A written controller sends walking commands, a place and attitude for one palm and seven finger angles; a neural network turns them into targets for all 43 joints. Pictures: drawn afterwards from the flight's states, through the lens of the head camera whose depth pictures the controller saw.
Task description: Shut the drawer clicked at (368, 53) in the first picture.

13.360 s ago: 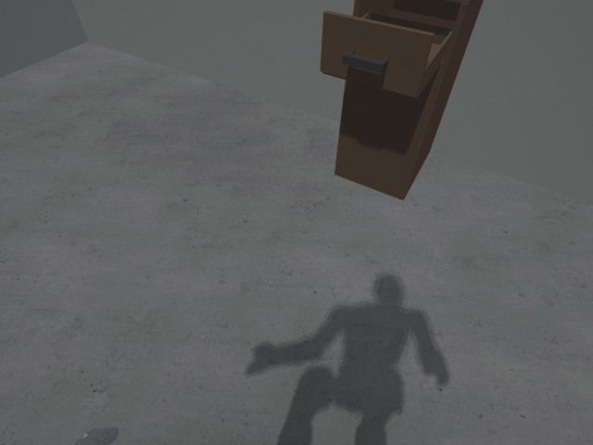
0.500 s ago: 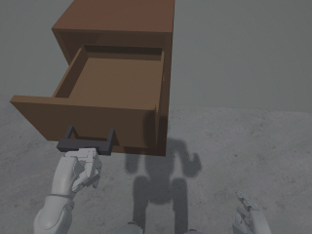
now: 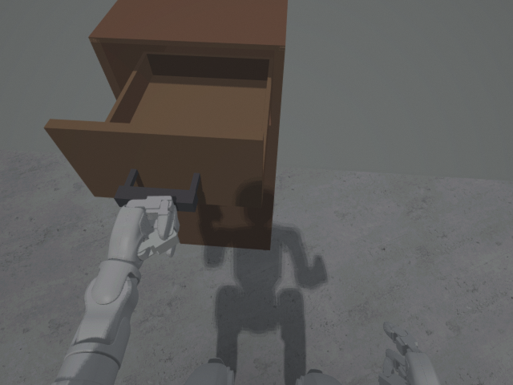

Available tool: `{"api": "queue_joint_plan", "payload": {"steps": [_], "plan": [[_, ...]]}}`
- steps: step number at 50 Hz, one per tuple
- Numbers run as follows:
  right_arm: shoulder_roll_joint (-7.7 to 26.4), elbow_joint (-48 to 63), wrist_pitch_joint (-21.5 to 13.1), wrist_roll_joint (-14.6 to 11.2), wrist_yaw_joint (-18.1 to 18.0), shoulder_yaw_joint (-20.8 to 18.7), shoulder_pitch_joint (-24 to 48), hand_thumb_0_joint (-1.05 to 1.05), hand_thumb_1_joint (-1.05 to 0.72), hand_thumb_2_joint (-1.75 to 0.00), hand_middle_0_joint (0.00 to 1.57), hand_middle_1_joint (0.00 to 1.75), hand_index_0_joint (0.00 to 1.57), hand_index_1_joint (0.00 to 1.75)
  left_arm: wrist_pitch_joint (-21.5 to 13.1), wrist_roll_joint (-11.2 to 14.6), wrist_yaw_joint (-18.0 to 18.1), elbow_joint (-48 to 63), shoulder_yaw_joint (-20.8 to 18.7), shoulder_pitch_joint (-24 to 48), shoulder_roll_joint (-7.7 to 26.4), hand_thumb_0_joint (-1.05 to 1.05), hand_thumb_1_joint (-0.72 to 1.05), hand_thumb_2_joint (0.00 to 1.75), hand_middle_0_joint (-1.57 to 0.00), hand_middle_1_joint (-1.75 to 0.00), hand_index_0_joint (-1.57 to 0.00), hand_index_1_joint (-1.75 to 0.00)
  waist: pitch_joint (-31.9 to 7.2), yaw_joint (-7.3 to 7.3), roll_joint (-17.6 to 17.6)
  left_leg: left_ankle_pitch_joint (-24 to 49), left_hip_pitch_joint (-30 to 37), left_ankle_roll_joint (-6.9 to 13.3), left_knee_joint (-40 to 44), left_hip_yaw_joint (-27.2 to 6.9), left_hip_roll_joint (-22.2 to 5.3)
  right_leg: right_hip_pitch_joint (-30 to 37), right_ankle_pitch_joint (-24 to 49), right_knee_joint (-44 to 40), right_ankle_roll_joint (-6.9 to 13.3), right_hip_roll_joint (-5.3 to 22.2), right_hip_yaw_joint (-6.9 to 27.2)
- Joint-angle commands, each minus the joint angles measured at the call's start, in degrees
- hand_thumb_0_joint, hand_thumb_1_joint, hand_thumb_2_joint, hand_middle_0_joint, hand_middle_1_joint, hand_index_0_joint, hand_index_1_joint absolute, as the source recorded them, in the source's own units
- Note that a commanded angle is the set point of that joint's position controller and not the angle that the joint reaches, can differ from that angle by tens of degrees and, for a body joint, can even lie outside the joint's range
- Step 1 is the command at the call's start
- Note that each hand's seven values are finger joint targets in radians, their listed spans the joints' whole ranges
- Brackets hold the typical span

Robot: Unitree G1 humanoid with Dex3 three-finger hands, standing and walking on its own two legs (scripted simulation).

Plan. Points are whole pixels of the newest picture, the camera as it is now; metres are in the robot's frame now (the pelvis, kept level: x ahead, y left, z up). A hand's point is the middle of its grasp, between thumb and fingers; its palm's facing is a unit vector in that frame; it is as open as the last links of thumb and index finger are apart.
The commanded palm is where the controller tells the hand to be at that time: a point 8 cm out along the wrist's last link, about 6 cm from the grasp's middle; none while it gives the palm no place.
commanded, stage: push the drawer shut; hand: left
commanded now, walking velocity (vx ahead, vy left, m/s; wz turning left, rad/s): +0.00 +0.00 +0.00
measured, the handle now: (160, 187) +0.41 +0.18 +0.06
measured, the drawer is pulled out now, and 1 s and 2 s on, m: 0.24 0.11 0.00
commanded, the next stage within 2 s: none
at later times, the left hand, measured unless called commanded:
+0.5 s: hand (185, 196) +0.40 +0.13 +0.05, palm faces -0.08 -1.00 -0.06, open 2.8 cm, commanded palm +0.39 +0.18 +0.06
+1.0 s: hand (195, 168) +0.46 +0.13 +0.05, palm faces -0.06 -1.00 -0.06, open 2.9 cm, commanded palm +0.46 +0.18 +0.06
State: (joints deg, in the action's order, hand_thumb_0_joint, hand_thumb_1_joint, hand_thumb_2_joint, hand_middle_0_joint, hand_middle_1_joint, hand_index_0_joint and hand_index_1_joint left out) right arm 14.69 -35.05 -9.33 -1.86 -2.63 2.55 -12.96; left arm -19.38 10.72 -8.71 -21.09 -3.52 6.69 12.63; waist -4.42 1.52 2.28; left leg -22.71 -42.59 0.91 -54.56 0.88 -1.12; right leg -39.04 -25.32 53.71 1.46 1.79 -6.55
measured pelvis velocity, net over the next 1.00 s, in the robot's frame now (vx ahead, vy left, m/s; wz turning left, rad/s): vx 0.00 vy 0.00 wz -0.02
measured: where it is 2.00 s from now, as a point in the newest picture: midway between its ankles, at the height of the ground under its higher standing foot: outside the picture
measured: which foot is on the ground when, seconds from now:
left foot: down 0.00-1.00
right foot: down 0.00-1.00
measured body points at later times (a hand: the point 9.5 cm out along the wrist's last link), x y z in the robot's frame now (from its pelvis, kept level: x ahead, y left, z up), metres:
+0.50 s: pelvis +0.00 +0.01 +0.00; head +0.08 +0.00 +0.44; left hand +0.40 +0.19 +0.06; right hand +0.10 -0.25 -0.11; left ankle +0.04 +0.11 -0.68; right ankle +0.02 -0.11 -0.68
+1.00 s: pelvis +0.00 +0.00 -0.01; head +0.10 +0.00 +0.43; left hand +0.46 +0.18 +0.06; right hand +0.06 -0.26 -0.13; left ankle +0.04 +0.11 -0.68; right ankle +0.02 -0.11 -0.68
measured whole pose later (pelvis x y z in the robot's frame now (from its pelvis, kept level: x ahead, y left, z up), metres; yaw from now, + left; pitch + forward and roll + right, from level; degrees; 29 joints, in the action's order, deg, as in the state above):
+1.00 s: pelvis +0.00 +0.00 -0.01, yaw -1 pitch +16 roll -1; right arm 15.0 -38.1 -2.7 -0.4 -0.7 1.6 -17.7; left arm -25.8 6.8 -7.8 -58.3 -12.0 40.6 16.9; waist -5.1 5.6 1.9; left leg -23.2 -50.4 0.9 -57.1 1.5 -2.0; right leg -47.3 -25.3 56.2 1.7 1.0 -5.7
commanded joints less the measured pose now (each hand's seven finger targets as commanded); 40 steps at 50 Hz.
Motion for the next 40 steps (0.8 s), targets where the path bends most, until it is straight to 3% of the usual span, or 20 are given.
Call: {"api": "queue_joint_plan", "payload": {"steps": [1, 2, 6, 9, 10, 12, 15, 17, 19, 20, 22, 26, 31, 32, 34, 35, 37, 40], "plan": [[7.7, 7.0, -2.0, -0.3, -0.2, -3.2, 1.2, 0.00, -0.90, -0.90, 0.20, 0.30, 0.20, 0.30, -4.1, 0.8, 1.7, 10.1, -2.9, 26.2, 5.4, 0.00, 0.90, 0.90, -1.40, -1.60, -1.40, -1.60, -14.2, 3.21, -0.1, -1.0, 10.9, 0.2, 9.3, -3.1, 1.0, 2.2, 1.6, -10.3, -0.5, -1.3, 5.0], [8.0, 6.5, -1.7, -0.3, -0.2, -3.4, 0.8, 0.00, -0.90, -0.90, 0.20, 0.30, 0.20, 0.30, -4.1, 0.6, 2.0, 8.3, -4.3, 26.6, 7.0, 0.00, 0.90, 0.90, -1.40, -1.60, -1.40, -1.60, -14.0, 3.47, -2.8, -1.6, 9.7, 0.4, 9.2, -3.2, 0.9, 2.4, 0.9, -10.5, -0.7, -1.4, 5.1], [8.1, 6.0, -1.1, -0.3, -0.1, -3.6, -0.3, 0.00, -0.90, -0.90, 0.20, 0.30, 0.20, 0.30, -4.8, 0.3, 2.1, 6.1, -4.1, 31.3, 6.9, 0.00, 0.90, 0.90, -1.40, -1.60, -1.40, -1.60, -16.2, 3.49, -0.6, 0.1, 11.5, 0.1, 9.3, -3.3, 0.8, 2.2, 2.9, -9.7, -0.5, -1.5, 5.0], [8.2, 5.5, -0.5, -0.2, 0.2, -3.7, -1.2, 0.00, -0.90, -0.90, 0.20, 0.30, 0.20, 0.30, -5.1, 0.0, 2.3, 3.6, -3.5, 34.0, 6.3, 0.00, 0.90, 0.90, -1.40, -1.60, -1.40, -1.60, -16.3, 4.25, -1.6, 0.5, 11.5, 0.2, 9.1, -3.6, 0.7, 1.4, 3.5, -9.5, -0.6, -1.7, 4.7], [8.2, 5.4, -0.4, -0.2, 0.3, -3.8, -1.4, 0.00, -0.90, -0.90, 0.20, 0.30, 0.20, 0.30, -5.2, -0.2, 2.3, 2.8, -2.9, 34.8, 5.6, 0.00, 0.90, 0.90, -1.40, -1.60, -1.40, -1.60, -16.3, 4.19, -0.3, 0.3, 12.1, 0.0, 9.3, -3.7, 0.7, 0.7, 3.5, -9.2, -0.5, -1.7, 4.5], [8.4, 5.1, -0.2, 0.0, 0.4, -4.0, -2.1, 0.00, -0.90, -0.90, 0.20, 0.30, 0.20, 0.30, -5.5, -0.6, 2.7, 1.8, -3.5, 35.9, 6.2, 0.00, 0.90, 0.90, -1.40, -1.60, -1.40, -1.60, -17.7, 4.26, -1.5, 2.1, 12.9, 0.1, 9.0, -4.1, 0.5, 0.6, 4.9, -8.6, -0.4, -1.9, 4.2], [8.4, 4.6, 0.4, 0.2, 0.8, -4.2, -3.1, 0.00, -0.90, -0.90, 0.20, 0.30, 0.20, 0.30, -5.8, -0.9, 3.2, 0.3, -3.3, 38.3, 5.4, 0.00, 0.90, 0.90, -1.40, -1.60, -1.40, -1.60, -18.9, 4.28, -0.3, 4.1, 14.0, -0.1, 8.8, -4.0, 0.5, 0.5, 6.6, -8.4, -0.4, -2.0, 4.1], [8.8, 4.4, 0.9, 0.3, 0.8, -4.3, -3.8, 0.00, -0.90, -0.90, 0.20, 0.30, 0.20, 0.30, -6.0, -1.2, 3.4, -1.9, -5.7, 38.3, 8.3, 0.00, 0.90, 0.90, -1.40, -1.60, -1.40, -1.60, -18.9, 4.05, -2.7, 5.1, 12.7, 0.2, 8.7, -3.8, 0.5, 1.8, 7.4, -8.5, -0.4, -2.1, 4.3], [8.4, 4.4, 1.4, 0.3, 1.1, -4.2, -3.7, 0.00, -0.90, -0.90, 0.20, 0.30, 0.20, 0.30, -6.4, -1.3, 3.2, -2.3, -4.6, 39.9, 6.9, 0.00, 0.90, 0.90, -1.40, -1.60, -1.40, -1.60, -19.3, 4.31, 0.0, 5.7, 13.8, -0.1, 8.6, -3.6, 0.4, 0.9, 7.9, -8.4, -0.3, -2.1, 4.3], [8.3, 4.2, 1.5, 0.3, 1.1, -4.2, -3.8, 0.00, -0.90, -0.90, 0.20, 0.30, 0.20, 0.30, -6.5, -1.2, 3.2, -3.0, -4.1, 41.6, 6.0, 0.00, 0.90, 0.90, -1.40, -1.60, -1.40, -1.60, -18.8, 4.81, -0.9, 5.0, 13.6, 0.0, 8.6, -3.6, 0.4, 0.6, 7.5, -8.5, -0.4, -2.2, 4.2], [8.6, 3.9, 1.9, 0.4, 1.1, -4.3, -4.4, 0.00, -0.90, -0.90, 0.20, 0.30, 0.20, 0.30, -6.9, -1.6, 3.5, -5.3, -5.8, 42.6, 8.1, 0.00, 0.90, 0.90, -1.40, -1.60, -1.40, -1.60, -18.5, 4.79, -2.1, 5.0, 12.6, 0.2, 8.4, -3.6, 0.3, 0.5, 7.4, -8.3, -0.4, -2.3, 4.2], [8.3, 3.5, 2.6, 0.5, 1.4, -4.3, -5.1, 0.00, -0.90, -0.90, 0.20, 0.30, 0.20, 0.30, -7.6, -1.9, 3.6, -7.3, -4.5, 46.5, 6.4, 0.00, 0.90, 0.90, -1.40, -1.60, -1.40, -1.60, -19.6, 5.28, 0.8, 6.1, 14.3, -0.2, 8.1, -3.8, 0.3, -1.1, 8.1, -7.9, -0.2, -2.3, 4.1], [8.5, 2.9, 3.6, 0.8, 1.6, -4.5, -6.2, 0.00, -0.90, -0.90, 0.20, 0.30, 0.20, 0.30, -8.4, -2.2, 3.9, -11.4, -6.5, 49.5, 8.0, 0.00, 0.90, 0.90, -1.40, -1.60, -1.40, -1.60, -20.1, 5.55, -2.1, 6.0, 12.5, 0.2, 7.5, -3.3, 0.5, 0.0, 8.7, -8.1, -0.5, -2.5, 4.6], [8.7, 2.8, 3.7, 0.8, 1.5, -4.4, -6.4, 0.00, -0.90, -0.90, 0.20, 0.30, 0.20, 0.30, -8.7, -2.5, 3.8, -11.7, -7.3, 51.4, 9.9, 0.00, 0.90, 0.90, -1.40, -1.60, -1.40, -1.60, -20.2, 5.70, -1.6, 5.7, 11.8, 0.3, 7.3, -3.4, 0.5, -0.2, 8.5, -7.7, -0.4, -2.6, 4.7], [8.5, 2.6, 4.0, 0.8, 1.4, -4.4, -6.7, 0.00, -0.90, -0.90, 0.20, 0.30, 0.20, 0.30, -9.2, -2.5, 3.5, -13.0, -7.7, 53.4, 10.1, 0.00, 0.90, 0.90, -1.40, -1.60, -1.40, -1.60, -20.9, 5.94, -1.2, 5.6, 11.9, 0.3, 7.0, -3.2, 0.6, -0.2, 8.6, -7.7, -0.4, -2.6, 5.0], [8.2, 2.5, 4.1, 0.7, 1.5, -4.4, -6.6, 0.00, -0.90, -0.90, 0.20, 0.30, 0.20, 0.30, -9.4, -2.6, 3.2, -13.3, -6.6, 54.4, 9.0, 0.00, 0.90, 0.90, -1.40, -1.60, -1.40, -1.60, -20.9, 6.13, 0.8, 5.8, 12.5, 0.2, 6.9, -3.0, 0.6, -0.7, 8.8, -7.7, -0.4, -2.6, 5.1], [8.5, 2.3, 4.3, 0.8, 1.6, -4.3, -7.3, 0.00, -0.90, -0.90, 0.20, 0.30, 0.20, 0.30, -9.4, -2.6, 3.0, -15.7, -7.2, 55.5, 9.7, 0.00, 0.90, 0.90, -1.40, -1.60, -1.40, -1.60, -20.8, 6.37, -0.9, 5.2, 11.4, 0.4, 6.6, -3.2, 0.5, -1.2, 8.2, -7.5, -0.4, -2.8, 5.0], [8.4, 1.6, 4.6, 0.9, 1.5, -4.3, -8.0, 0.00, -0.90, -0.90, 0.20, 0.30, 0.20, 0.30, -10.0, -2.8, 2.7, -18.4, -7.3, 60.5, 10.1, 0.00, 0.90, 0.90, -1.40, -1.60, -1.40, -1.60, -20.7, 7.23, -0.4, 4.6, 10.8, 0.5, 6.1, -3.3, 0.6, -2.4, 7.7, -7.3, -0.5, -2.8, 5.2]]}}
